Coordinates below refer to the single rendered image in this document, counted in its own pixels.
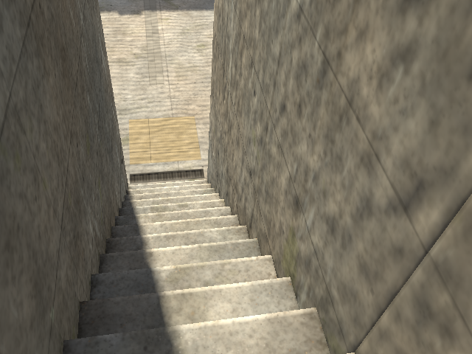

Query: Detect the stairs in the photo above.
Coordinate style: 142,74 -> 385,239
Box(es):
63,179 -> 330,354

